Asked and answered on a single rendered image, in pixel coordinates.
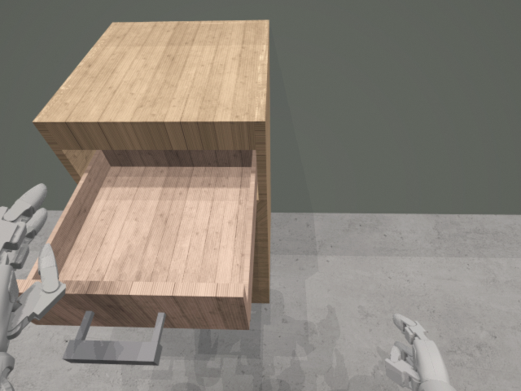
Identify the right robot hand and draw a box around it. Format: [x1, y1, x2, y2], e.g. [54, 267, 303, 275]
[385, 314, 450, 391]

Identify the cabinet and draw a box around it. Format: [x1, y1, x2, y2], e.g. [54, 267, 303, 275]
[33, 20, 271, 303]

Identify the drawer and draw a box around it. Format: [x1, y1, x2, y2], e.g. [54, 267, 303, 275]
[16, 150, 257, 330]

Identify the handle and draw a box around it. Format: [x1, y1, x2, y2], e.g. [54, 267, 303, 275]
[62, 311, 166, 366]

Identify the left robot hand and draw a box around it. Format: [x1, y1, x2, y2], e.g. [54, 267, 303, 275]
[0, 183, 66, 352]

